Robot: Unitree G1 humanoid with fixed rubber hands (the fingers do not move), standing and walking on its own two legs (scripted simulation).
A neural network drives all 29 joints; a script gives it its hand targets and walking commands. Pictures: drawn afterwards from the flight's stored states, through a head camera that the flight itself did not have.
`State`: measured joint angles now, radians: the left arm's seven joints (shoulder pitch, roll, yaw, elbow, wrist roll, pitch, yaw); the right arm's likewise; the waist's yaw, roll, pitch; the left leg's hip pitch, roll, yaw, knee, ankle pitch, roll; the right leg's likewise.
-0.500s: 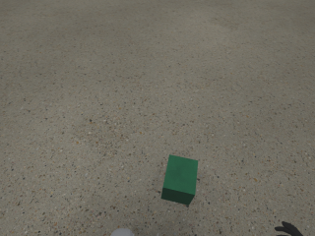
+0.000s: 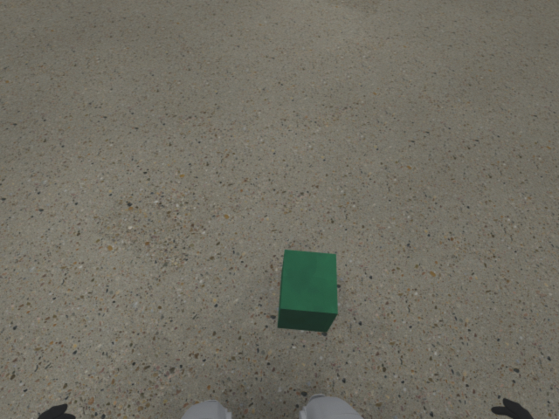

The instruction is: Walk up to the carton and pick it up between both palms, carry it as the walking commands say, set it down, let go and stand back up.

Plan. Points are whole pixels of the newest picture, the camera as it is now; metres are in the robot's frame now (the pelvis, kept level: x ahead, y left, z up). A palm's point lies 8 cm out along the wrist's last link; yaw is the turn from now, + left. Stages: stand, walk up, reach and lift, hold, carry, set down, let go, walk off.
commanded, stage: walk up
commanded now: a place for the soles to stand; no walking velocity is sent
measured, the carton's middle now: (306, 291) +0.53 -0.13 -0.65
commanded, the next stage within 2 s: none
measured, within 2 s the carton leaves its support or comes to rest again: neither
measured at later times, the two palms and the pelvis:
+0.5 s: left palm out of the picture +0.08 +0.25 -0.07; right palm out of the picture +0.03 -0.41 -0.09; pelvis -0.03 -0.07 +0.00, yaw -5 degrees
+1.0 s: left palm (53, 415) +0.15 +0.30 -0.08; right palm out of the picture +0.07 -0.36 -0.07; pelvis +0.02 -0.02 +0.00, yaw -6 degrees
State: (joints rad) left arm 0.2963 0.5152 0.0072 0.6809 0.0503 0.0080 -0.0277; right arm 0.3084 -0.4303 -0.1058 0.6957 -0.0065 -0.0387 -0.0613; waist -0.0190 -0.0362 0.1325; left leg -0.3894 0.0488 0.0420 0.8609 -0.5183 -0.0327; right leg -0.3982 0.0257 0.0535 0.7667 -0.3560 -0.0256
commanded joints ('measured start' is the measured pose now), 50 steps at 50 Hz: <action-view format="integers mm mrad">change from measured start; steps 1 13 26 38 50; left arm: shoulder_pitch -48 69 -4 111 77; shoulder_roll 152 253 158 233 120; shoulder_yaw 106 121 76 91 75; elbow -82 -22 -4 30 8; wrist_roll -3 -12 -40 -45 -42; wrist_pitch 39 -31 -47 -93 -95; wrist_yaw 11 10 42 65 55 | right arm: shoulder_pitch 75 -50 42 -80 -89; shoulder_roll -328 -163 -199 -174 -211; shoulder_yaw -77 -2 -31 -5 -4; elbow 2 -38 52 -21 4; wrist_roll -11 -19 -30 -9 11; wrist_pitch -50 18 1 0 3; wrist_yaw -26 28 58 61 66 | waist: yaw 7 41 -12 40 48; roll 74 -136 -15 -75 162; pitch -24 1 -181 -172 -190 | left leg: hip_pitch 145 -212 130 -98 95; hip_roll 411 -10 -34 -24 63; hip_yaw -487 -74 -47 -60 -88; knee -461 248 -266 4 -118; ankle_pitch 402 -122 67 -22 757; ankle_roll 293 68 83 90 131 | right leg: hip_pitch -234 -58 55 276 193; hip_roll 6 -294 -134 -314 -28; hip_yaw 172 723 280 431 -66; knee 447 -531 -159 -146 -76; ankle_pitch -205 -449 50 653 341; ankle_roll -10 -159 -110 -276 -74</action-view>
